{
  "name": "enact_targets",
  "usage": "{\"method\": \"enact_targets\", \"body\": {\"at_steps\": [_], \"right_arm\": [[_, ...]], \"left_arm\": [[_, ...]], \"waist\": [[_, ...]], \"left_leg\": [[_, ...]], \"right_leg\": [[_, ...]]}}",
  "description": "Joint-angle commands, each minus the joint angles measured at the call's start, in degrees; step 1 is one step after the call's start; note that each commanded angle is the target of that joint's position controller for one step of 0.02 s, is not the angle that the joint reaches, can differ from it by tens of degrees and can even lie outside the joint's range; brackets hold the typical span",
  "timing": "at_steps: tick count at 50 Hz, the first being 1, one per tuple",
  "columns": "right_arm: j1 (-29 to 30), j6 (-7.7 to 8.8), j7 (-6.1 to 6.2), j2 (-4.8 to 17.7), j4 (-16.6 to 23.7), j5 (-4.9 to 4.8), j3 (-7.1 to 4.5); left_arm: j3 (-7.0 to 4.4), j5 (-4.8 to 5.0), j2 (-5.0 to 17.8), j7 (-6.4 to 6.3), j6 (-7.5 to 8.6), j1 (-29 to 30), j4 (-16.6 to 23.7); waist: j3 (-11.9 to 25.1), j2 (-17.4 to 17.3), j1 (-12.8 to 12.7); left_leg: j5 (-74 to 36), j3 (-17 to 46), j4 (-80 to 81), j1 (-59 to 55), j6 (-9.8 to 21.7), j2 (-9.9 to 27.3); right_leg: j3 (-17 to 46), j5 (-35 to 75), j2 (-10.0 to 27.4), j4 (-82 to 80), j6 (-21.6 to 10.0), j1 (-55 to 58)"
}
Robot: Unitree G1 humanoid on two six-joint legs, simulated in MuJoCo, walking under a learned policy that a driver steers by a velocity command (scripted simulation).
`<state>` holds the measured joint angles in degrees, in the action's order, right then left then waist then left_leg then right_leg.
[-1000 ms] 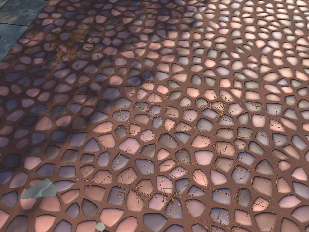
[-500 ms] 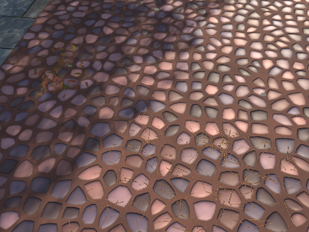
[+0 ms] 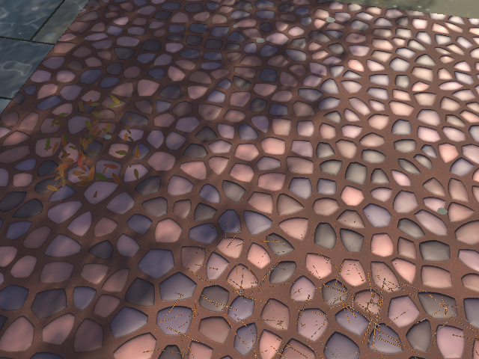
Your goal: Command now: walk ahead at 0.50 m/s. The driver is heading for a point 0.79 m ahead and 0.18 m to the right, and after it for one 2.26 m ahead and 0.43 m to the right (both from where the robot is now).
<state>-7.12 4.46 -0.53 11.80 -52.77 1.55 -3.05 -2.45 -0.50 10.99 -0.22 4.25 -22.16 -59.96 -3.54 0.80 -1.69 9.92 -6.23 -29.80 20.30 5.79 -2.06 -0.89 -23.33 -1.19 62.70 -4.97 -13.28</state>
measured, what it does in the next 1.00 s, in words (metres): walks ahead: right foot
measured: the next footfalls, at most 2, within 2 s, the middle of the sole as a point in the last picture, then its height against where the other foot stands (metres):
right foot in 0.46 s outside the picture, level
left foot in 1.02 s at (227, 271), level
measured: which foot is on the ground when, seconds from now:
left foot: down 0.00-0.46, up 0.48-1.00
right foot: up 0.00-0.44, down 0.46-1.00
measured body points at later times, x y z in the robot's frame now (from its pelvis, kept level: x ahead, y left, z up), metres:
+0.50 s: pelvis +0.27 -0.03 -0.01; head +0.31 -0.04 +0.44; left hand +0.45 +0.20 -0.12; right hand +0.19 -0.26 -0.16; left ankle +0.08 +0.06 -0.70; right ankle +0.38 -0.10 -0.73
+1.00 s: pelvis +0.54 -0.02 +0.00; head +0.57 -0.02 +0.45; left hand +0.44 +0.21 -0.14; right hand +0.74 -0.24 -0.11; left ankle +0.68 +0.07 -0.72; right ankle +0.38 -0.10 -0.73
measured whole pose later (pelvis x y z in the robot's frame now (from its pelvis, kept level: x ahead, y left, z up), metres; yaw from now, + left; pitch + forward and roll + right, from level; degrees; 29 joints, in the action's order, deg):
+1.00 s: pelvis +0.54 -0.02 +0.00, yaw -2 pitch +1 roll -1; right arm 0.5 3.3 -1.3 10.5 -49.1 1.2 -1.7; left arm -2.0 -1.4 9.8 -0.7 4.9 -27.9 -61.4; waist -3.0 -1.2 -4.7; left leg 6.3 -3.5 -31.6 28.9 3.3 1.8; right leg -2.0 -21.2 -3.9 13.8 -3.1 6.6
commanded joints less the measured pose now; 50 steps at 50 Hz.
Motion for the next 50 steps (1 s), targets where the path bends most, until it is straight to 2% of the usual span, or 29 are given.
{"method": "enact_targets", "body": {"at_steps": [1,2,3,6,7,9,12,17,19,20,21,22,23,24,25,26,27,28,29,30,32,34,37,40,42,45,48,49,50], "right_arm": [[-7.3,0.52,0.18,4.0,-1.1,-0.8,-0.87],[-7.9,0.85,0.39,2.7,-1.9,-0.88,-0.4],[-9.8,1.34,0.51,2.9,-2.7,-0.88,-0.34],[-13.4,2.04,0.69,5.4,-4.1,-1.06,-0.75],[-14.5,2.01,0.69,5.6,-4.3,-1.05,-0.71],[-16.6,1.84,0.67,5.2,-4.8,-1.03,-0.45],[-19.2,1.77,0.7,5.1,-5.4,-1.0,-0.18],[-23.6,1.49,1.3,5.5,-7.1,-0.41,-0.14],[-23.3,1.31,1.68,6.1,-7.5,-0.09,-0.35],[-22.2,1.27,1.82,6.5,-7.4,-0.01,-0.46],[-21.3,1.22,1.92,7.1,-7.4,0.08,-0.64],[-20.4,1.01,1.85,7.5,-7.4,0.03,-0.76],[-19.6,0.9,1.71,7.0,-6.9,-0.39,-0.55],[-21.1,0.97,1.24,3.6,-4.7,-1.88,0.42],[-26.4,0.84,0.81,1.5,-5.0,-2.76,0.37],[-20.5,0.38,1.02,5.7,-4.5,-1.26,-0.78],[-16.1,0.71,0.66,5.3,-3.0,-0.93,-0.79],[-14.5,0.74,0.49,4.2,-2.8,-0.84,-0.69],[-14.7,0.15,0.3,3.6,-3.0,0.02,-0.74],[-16.1,-0.61,-0.1,2.4,-3.4,0.49,-0.54],[-15.4,-1.55,-0.65,1.8,-3.1,0.7,-0.59],[-11.3,-2.16,-0.93,2.1,-1.6,0.75,-0.63],[-3.5,-2.42,-1.1,2.7,1.0,0.41,-0.56],[2.7,-2.19,-1.2,2.1,3.1,-0.06,0.01],[6.0,-2.06,-1.17,1.7,4.2,-0.23,0.4],[10.4,-1.63,-1.0,2.4,6.2,-0.19,0.46],[9.4,-0.62,-0.8,3.7,7.0,-0.45,0.14],[5.9,-0.21,-0.5,4.5,6.2,-0.53,-0.2],[-0.6,0.27,-0.01,5.5,4.2,-0.42,-0.79]], "left_arm": [[-1.28,-1.1,4.5,0.51,0.2,0.7,3.9],[-1.07,-1.56,3.3,0.91,-0.58,-0.7,3.4],[-1.09,-1.69,2.8,1.23,-1.14,-0.8,3.5],[-1.19,-1.81,2.9,1.78,-2.18,4.2,5.4],[-1.19,-1.76,3.2,1.85,-2.33,7.0,6.3],[-1.11,-1.46,3.5,1.95,-2.36,12.1,8.1],[-0.51,-0.98,2.7,2.03,-2.1,18.3,10.3],[-0.06,-0.81,3.1,1.8,-1.57,25.1,13.0],[-0.27,-0.81,3.7,1.7,-1.11,25.2,13.6],[-0.49,-0.78,4.1,1.53,-0.82,23.5,13.3],[-0.91,-0.8,4.8,1.18,-0.53,19.8,12.3],[-1.54,-0.92,5.7,0.76,-0.11,12.6,9.9],[-2.46,-1.69,7.5,0.22,0.5,2.6,6.7],[-3.92,-3.2,13.1,-0.41,0.82,-6.4,5.3],[-4.64,-2.56,15.9,0.25,0.21,-6.3,5.0],[-4.0,-0.63,12.7,0.6,-0.34,0.3,5.9],[-2.91,-0.21,9.0,0.78,-0.22,5.7,6.9],[-2.13,-0.46,6.3,0.91,0.14,8.2,7.0],[-1.64,-0.26,4.9,0.69,0.51,8.3,6.3],[-1.18,-0.2,3.7,0.47,0.84,7.6,5.4],[-1.26,-0.12,4.7,0.27,1.72,4.0,3.8],[-1.51,-0.05,6.3,0.18,2.04,1.9,3.1],[-1.21,-0.03,6.2,0.19,1.9,-1.4,2.4],[-0.89,-0.06,6.0,0.13,1.85,-4.0,1.8],[-0.81,-0.15,6.1,-0.04,1.87,-6.1,1.1],[-0.74,-0.52,6.4,-0.47,1.47,-8.9,0.0],[-1.21,-1.01,8.0,-0.96,1.07,-7.1,0.2],[-1.39,-1.09,8.6,-0.98,1.04,-5.5,0.6],[-1.55,-0.95,9.0,-0.79,1.0,-4.2,0.9]], "waist": [[1.7,-3.0,1.4],[1.7,-4.0,0.2],[1.9,-4.1,-0.1],[0.3,-3.8,-0.3],[-0.5,-3.8,0.2],[-1.5,-3.8,1.4],[-2.0,-4.0,2.9],[-2.8,-4.7,4.9],[-2.8,-4.8,4.1],[-2.0,-5.0,2.9],[0.0,-5.5,1.1],[3.6,-5.0,-1.9],[8.9,-3.2,-5.8],[16.8,4.4,-7.4],[21.3,13.0,-4.3],[13.9,3.5,-2.4],[6.4,1.6,-0.9],[3.1,0.3,0.6],[1.6,1.3,2.0],[1.7,2.3,3.3],[1.7,2.2,3.8],[0.4,2.0,3.6],[-1.4,2.2,1.9],[-1.9,2.3,0.4],[-2.1,2.7,-0.7],[-2.8,2.8,-2.0],[-2.1,3.2,-0.1],[-0.6,3.5,1.7],[2.8,3.2,4.5]], "left_leg": [[-2.4,21.3,19.3,-14.1,6.8,16.6],[-4.4,18.2,20.3,-11.7,5.8,15.0],[-7.5,16.8,20.7,-11.0,5.9,14.5],[-10.9,13.4,22.7,-11.5,6.3,13.5],[-11.2,12.7,23.4,-12.1,6.2,13.1],[-13.5,11.4,23.9,-13.7,5.9,12.4],[-18.0,9.3,23.5,-15.9,5.1,11.5],[-24.6,8.4,21.0,-24.4,5.5,13.6],[-30.0,8.2,18.4,-27.4,5.3,14.9],[-36.3,7.5,15.8,-27.8,4.7,15.1],[-44.1,6.8,11.3,-27.9,4.0,14.9],[-48.4,5.9,3.0,-27.3,3.2,13.8],[-42.2,4.1,-8.7,-20.8,2.0,11.5],[-19.7,1.2,-27.8,-5.2,0.2,6.8],[21.7,3.9,-44.1,10.2,-0.9,-3.2],[16.7,10.0,-46.6,14.8,0.0,1.3],[11.2,9.5,-44.0,15.4,0.1,3.4],[7.9,9.2,-40.7,13.4,0.0,5.4],[6.5,8.9,-38.1,11.0,-0.5,6.4],[5.7,8.6,-36.2,8.5,-1.2,7.1],[4.6,7.3,-34.5,8.5,-2.3,7.2],[1.5,6.4,-31.6,12.5,-3.3,8.1],[-4.0,5.1,-24.7,17.8,-4.7,9.0],[-8.2,3.5,-15.6,17.6,-5.1,8.0],[-9.7,2.4,-10.9,16.8,-4.7,7.0],[-8.4,2.4,-6.5,17.5,-4.0,5.8],[-3.1,3.0,-2.7,13.5,-2.5,4.3],[-1.0,2.7,-0.9,7.8,-1.8,2.9],[-0.8,1.9,1.8,-0.9,-0.9,1.1]], "right_leg": [[3.4,6.4,5.6,4.9,-0.2,-18.3],[3.1,7.2,6.2,3.1,0.5,-15.8],[2.4,7.7,6.1,2.2,1.1,-15.0],[0.8,11.8,7.2,-1.7,2.7,-19.7],[0.4,13.9,7.7,-3.8,3.2,-21.8],[-0.5,17.6,8.0,-8.9,3.9,-24.7],[-2.1,21.8,6.9,-18.0,4.2,-24.1],[-3.6,21.9,4.9,-26.9,2.3,-23.9],[-3.7,18.4,4.0,-29.3,0.7,-22.4],[-4.2,16.1,2.9,-30.6,-0.3,-19.1],[-4.9,13.9,1.1,-31.7,-1.4,-13.8],[-5.7,14.0,-0.9,-34.3,-2.6,-5.7],[-3.9,16.6,0.7,-36.5,-4.3,7.9],[14.1,11.6,15.6,-37.6,-8.6,24.6],[38.8,12.2,26.6,-45.3,-15.3,32.3],[34.1,5.8,22.9,-46.9,-12.7,25.3],[25.9,6.6,20.9,-49.1,-10.8,16.2],[20.3,10.5,18.1,-51.3,-8.8,10.4],[16.0,14.6,15.8,-52.4,-7.2,6.5],[12.8,16.9,14.2,-53.4,-6.3,4.2],[10.1,22.8,13.3,-54.1,-6.6,3.8],[8.1,23.9,12.8,-55.6,-6.9,4.4],[6.2,26.7,11.8,-56.8,-6.6,7.0],[4.0,31.2,10.8,-56.4,-5.8,9.3],[3.2,34.0,11.1,-55.9,-5.6,11.9],[5.2,38.4,12.6,-53.1,-6.7,17.1],[6.9,46.1,14.0,-48.3,-6.4,20.0],[6.6,52.0,13.5,-44.8,-5.6,19.0],[6.0,56.2,12.1,-37.7,-4.6,17.6]]}}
